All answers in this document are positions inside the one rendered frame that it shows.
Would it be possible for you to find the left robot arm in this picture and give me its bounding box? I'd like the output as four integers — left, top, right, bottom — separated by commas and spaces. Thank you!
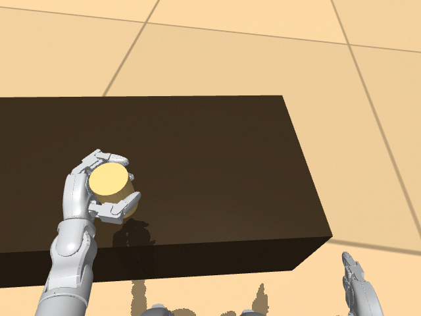
35, 218, 97, 316

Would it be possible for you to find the right robot hand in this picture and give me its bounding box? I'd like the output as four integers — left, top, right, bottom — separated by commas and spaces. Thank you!
337, 251, 384, 316

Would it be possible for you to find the can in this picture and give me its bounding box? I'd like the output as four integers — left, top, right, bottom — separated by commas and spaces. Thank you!
89, 163, 138, 219

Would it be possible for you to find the left robot hand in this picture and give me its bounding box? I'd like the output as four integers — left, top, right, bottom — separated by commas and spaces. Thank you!
62, 149, 141, 224

